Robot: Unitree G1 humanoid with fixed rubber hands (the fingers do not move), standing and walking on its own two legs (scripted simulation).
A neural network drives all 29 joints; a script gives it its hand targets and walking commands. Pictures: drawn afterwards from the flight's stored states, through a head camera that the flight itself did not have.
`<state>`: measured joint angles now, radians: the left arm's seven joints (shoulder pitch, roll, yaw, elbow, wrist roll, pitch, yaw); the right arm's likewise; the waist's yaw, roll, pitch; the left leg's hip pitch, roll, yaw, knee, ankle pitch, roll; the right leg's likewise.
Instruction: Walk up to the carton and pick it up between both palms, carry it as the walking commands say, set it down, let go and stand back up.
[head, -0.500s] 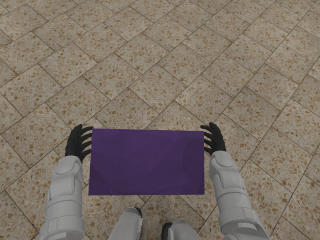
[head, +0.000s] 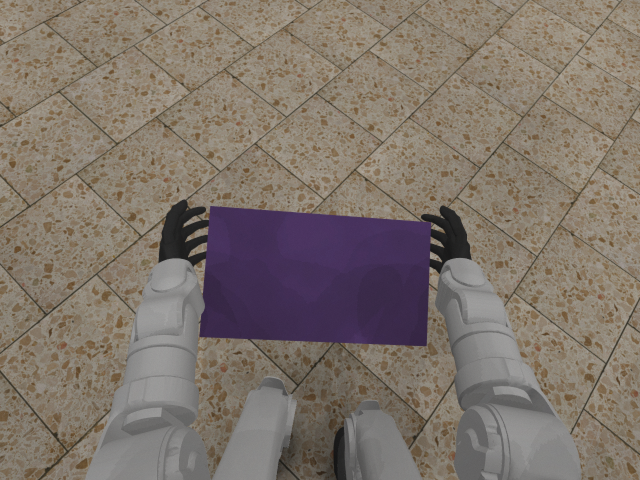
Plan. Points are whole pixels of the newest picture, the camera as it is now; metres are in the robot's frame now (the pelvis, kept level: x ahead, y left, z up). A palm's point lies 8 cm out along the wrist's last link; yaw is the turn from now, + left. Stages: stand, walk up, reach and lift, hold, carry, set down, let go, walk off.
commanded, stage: set down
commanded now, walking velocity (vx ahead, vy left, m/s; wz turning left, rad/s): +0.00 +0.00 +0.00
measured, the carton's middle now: (312, 275) +0.41 +0.05 -0.15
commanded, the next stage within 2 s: none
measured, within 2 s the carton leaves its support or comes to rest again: neither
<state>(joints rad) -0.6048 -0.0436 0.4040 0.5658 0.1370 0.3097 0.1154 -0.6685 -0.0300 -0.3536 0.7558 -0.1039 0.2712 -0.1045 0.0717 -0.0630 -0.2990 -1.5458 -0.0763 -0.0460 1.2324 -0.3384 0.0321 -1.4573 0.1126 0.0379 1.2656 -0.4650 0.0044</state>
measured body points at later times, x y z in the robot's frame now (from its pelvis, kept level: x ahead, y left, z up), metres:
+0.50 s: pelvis -0.01 -0.01 -0.07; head +0.22 +0.01 +0.31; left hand +0.39 +0.24 -0.16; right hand +0.44 -0.13 -0.18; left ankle +0.10 +0.09 -0.60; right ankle +0.05 -0.12 -0.60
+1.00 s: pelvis -0.04 -0.01 -0.15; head +0.23 +0.04 +0.20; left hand +0.41 +0.24 -0.26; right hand +0.47 -0.12 -0.26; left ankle +0.10 +0.09 -0.60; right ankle +0.05 -0.12 -0.60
